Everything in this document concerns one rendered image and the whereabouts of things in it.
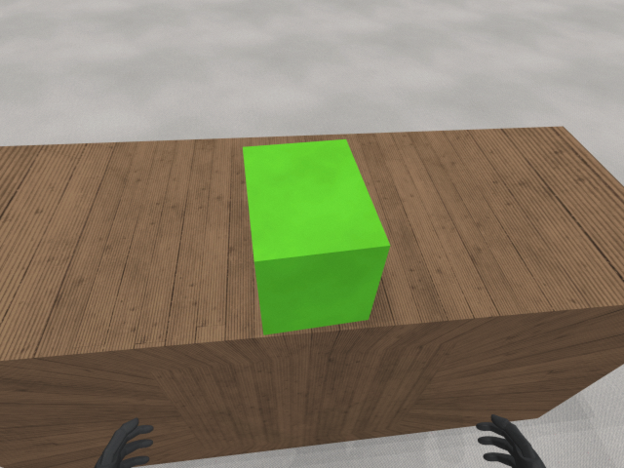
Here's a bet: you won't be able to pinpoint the pedestal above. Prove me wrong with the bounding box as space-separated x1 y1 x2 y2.
0 126 624 468

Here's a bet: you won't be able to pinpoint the right robot hand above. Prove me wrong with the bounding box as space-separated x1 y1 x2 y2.
476 414 546 468

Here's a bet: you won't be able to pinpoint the carton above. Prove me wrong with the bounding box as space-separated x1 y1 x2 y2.
243 139 390 335

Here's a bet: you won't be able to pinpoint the left robot hand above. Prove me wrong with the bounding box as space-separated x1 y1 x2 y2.
94 418 153 468

